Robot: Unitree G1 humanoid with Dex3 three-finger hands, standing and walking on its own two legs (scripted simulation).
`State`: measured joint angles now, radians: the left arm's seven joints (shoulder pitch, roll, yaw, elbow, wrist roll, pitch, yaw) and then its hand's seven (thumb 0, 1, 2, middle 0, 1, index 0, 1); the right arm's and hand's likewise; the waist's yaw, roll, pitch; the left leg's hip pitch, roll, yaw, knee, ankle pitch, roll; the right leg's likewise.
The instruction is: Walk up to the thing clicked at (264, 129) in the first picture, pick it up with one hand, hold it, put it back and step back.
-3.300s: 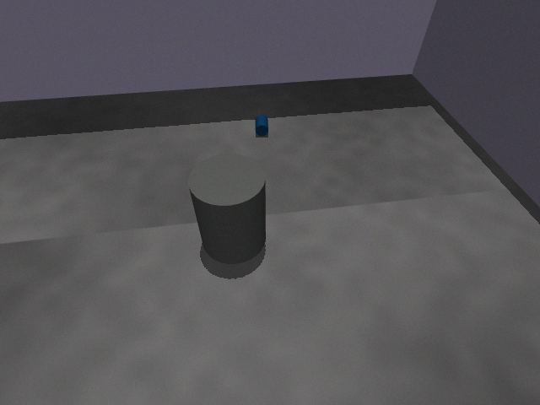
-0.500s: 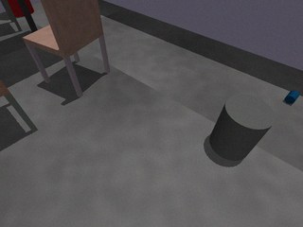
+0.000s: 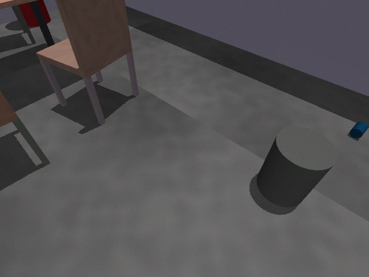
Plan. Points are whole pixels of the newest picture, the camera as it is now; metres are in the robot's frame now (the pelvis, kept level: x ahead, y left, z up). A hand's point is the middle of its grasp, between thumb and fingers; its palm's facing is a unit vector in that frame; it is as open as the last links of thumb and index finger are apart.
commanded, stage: stand
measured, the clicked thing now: (358, 130) +1.33 -1.36 -0.73
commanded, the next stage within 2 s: none
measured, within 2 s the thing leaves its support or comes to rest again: neither
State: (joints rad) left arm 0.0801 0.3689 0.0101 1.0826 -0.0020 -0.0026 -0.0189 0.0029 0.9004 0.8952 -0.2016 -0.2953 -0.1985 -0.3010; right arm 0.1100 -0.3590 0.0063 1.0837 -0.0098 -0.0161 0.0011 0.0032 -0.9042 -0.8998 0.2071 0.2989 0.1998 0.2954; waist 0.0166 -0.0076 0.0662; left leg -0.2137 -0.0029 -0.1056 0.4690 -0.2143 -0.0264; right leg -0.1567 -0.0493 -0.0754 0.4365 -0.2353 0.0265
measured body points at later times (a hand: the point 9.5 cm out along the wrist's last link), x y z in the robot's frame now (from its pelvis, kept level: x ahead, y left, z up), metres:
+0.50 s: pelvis +0.00 +0.00 +0.01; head +0.01 +0.00 +0.46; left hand +0.08 +0.30 -0.13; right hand +0.08 -0.30 -0.13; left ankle +0.03 +0.14 -0.74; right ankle +0.00 -0.14 -0.74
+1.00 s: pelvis +0.01 -0.01 +0.01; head +0.02 -0.01 +0.46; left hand +0.09 +0.30 -0.13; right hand +0.08 -0.31 -0.13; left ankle +0.03 +0.14 -0.74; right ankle +0.00 -0.14 -0.74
